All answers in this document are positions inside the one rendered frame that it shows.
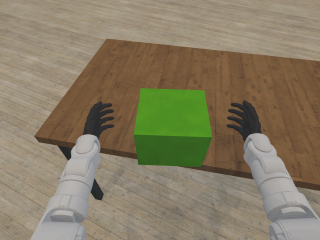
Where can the robot left upper arm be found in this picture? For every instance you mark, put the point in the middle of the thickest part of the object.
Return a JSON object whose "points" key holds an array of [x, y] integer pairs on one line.
{"points": [[52, 230]]}

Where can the right robot hand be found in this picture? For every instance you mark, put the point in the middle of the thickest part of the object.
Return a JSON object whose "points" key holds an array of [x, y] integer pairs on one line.
{"points": [[250, 120]]}

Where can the table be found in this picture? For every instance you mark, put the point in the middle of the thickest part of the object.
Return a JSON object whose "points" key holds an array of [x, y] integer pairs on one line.
{"points": [[285, 93]]}

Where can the robot right forearm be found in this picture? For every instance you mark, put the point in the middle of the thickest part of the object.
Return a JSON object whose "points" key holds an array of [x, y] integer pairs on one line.
{"points": [[281, 198]]}

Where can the robot right upper arm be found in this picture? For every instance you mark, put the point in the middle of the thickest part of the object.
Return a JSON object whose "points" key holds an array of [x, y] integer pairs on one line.
{"points": [[295, 229]]}

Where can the carton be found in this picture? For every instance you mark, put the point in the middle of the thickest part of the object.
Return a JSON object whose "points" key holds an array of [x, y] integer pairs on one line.
{"points": [[172, 127]]}

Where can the left robot hand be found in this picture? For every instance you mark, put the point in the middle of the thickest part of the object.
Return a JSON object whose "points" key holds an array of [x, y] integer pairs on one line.
{"points": [[94, 121]]}

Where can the robot left forearm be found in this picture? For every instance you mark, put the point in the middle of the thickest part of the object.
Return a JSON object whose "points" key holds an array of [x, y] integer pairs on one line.
{"points": [[70, 201]]}

